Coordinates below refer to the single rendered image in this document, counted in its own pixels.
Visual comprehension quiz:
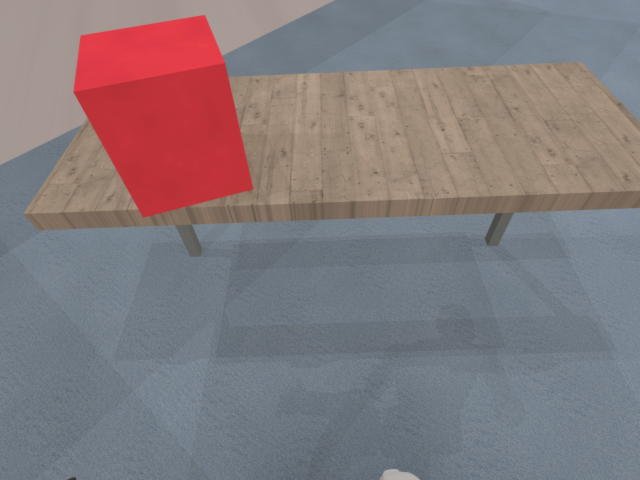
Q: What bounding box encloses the carton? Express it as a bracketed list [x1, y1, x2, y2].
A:
[73, 15, 253, 218]

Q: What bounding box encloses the table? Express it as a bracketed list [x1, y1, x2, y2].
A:
[24, 62, 640, 257]

